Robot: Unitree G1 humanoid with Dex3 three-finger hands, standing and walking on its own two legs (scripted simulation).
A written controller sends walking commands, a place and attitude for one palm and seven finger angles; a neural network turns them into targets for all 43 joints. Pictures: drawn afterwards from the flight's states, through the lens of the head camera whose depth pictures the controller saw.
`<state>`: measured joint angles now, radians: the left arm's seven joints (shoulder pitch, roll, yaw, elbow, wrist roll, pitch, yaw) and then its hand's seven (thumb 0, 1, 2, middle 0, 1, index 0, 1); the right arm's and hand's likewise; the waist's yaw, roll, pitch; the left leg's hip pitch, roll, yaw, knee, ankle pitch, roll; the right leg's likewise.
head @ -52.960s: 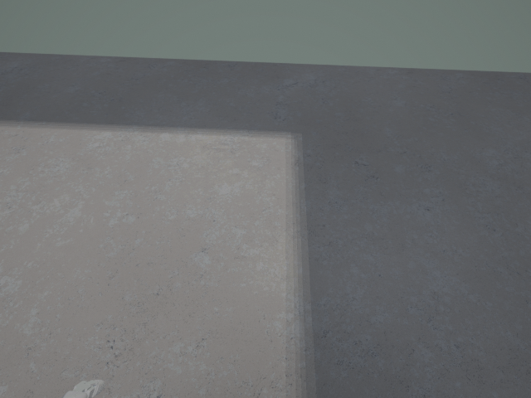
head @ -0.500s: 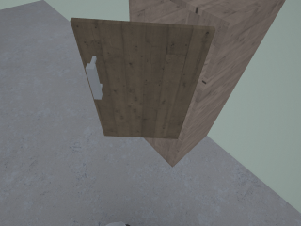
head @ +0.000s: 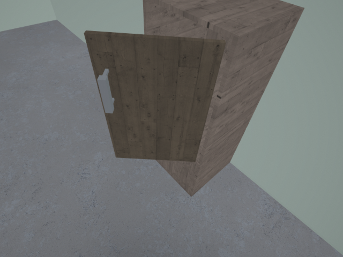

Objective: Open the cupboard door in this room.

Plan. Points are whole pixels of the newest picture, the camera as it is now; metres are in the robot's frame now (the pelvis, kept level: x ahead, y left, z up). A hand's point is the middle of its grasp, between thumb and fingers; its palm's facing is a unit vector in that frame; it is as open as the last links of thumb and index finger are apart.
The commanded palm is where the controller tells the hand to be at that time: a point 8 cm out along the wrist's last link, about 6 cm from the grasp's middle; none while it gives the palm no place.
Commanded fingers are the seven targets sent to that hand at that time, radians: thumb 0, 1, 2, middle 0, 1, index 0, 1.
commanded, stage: come to a stop and stand still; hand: left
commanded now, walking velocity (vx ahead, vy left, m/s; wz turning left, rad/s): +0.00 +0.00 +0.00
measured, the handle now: (108, 91) +0.57 +0.25 +0.05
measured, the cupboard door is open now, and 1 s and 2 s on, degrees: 47 47 47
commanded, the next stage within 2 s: look again from close up in 0.22 s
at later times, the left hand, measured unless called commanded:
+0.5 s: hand out of the picture -0.04 +0.19 -0.19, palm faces +0.03 -0.99 -0.15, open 7.4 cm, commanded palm none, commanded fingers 0.00 0.90 0.90 -0.20 -0.30 -0.20 -0.30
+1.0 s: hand out of the picture -0.03 +0.22 -0.18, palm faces +0.02 -0.99 -0.17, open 7.4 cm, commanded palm none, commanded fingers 0.00 0.90 0.90 -0.20 -0.30 -0.20 -0.30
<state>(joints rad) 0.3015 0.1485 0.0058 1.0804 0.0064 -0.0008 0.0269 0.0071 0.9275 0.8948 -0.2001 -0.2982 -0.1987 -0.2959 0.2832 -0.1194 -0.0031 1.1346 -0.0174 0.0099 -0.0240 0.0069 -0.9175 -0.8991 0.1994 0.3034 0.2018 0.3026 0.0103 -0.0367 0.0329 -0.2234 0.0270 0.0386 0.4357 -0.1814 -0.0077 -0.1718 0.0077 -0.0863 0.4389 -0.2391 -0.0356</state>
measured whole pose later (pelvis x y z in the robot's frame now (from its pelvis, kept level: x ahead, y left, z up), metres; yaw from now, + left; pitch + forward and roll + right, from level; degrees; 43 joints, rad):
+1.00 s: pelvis -0.02 +0.05 +0.00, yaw +0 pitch -1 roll -1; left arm 0.38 0.16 0.00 1.04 0.03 0.00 0.03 0.00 0.91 0.90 -0.20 -0.30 -0.20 -0.30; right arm 0.29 -0.16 0.00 1.05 -0.03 -0.01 -0.01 0.01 -0.92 -0.90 0.20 0.30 0.20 0.30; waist 0.00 -0.02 -0.01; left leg -0.28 -0.03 0.07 0.48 -0.19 0.06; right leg -0.23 -0.05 -0.05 0.49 -0.25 0.02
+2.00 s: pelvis -0.04 +0.05 -0.01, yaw +0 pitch -2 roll -1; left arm 0.31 0.20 0.01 0.94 0.02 0.01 0.03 0.00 0.91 0.90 -0.20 -0.30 -0.20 -0.30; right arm 0.28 -0.18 -0.02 0.96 -0.03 0.02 0.00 0.01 -0.92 -0.90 0.20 0.30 0.20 0.30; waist -0.01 0.01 -0.01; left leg -0.33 -0.02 0.07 0.53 -0.19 0.06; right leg -0.29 -0.03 -0.03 0.56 -0.28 0.00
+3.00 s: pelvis -0.16 +0.09 +0.00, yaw +1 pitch -2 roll -1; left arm 0.30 0.19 0.05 0.97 0.03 0.03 0.02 0.00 0.92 0.90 -0.20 -0.30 -0.20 -0.30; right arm 0.37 -0.11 -0.02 1.05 -0.04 0.00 -0.02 0.01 -0.91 -0.90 0.20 0.30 0.20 0.30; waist 0.00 -0.03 -0.04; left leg -0.24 -0.04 0.06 0.49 -0.23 0.09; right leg -0.36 0.00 -0.02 0.85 -0.41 -0.01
